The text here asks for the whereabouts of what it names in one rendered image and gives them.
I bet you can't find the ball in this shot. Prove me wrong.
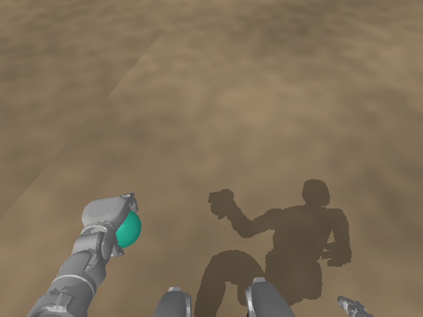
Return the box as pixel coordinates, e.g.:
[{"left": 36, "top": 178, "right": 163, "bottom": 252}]
[{"left": 116, "top": 210, "right": 141, "bottom": 248}]

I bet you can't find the right robot hand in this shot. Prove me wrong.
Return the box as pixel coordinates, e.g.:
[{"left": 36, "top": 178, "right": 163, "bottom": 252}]
[{"left": 337, "top": 296, "right": 374, "bottom": 317}]

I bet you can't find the left robot hand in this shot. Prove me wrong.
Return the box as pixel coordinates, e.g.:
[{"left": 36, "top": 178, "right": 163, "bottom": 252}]
[{"left": 82, "top": 193, "right": 138, "bottom": 257}]

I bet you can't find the left robot arm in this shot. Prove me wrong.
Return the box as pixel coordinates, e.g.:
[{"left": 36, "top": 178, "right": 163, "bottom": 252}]
[{"left": 26, "top": 223, "right": 116, "bottom": 317}]

